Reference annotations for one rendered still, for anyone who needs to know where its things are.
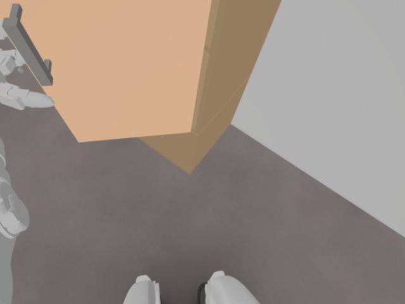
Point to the robot left upper arm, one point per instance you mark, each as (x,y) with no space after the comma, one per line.
(14,218)

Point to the robot left shin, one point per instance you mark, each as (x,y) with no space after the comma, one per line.
(142,278)

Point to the robot left thigh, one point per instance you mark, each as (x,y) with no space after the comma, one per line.
(143,292)

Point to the cupboard door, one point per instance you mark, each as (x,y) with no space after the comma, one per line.
(120,68)

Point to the left robot hand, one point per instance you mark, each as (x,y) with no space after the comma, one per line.
(11,95)

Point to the handle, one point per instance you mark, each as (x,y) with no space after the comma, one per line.
(18,35)

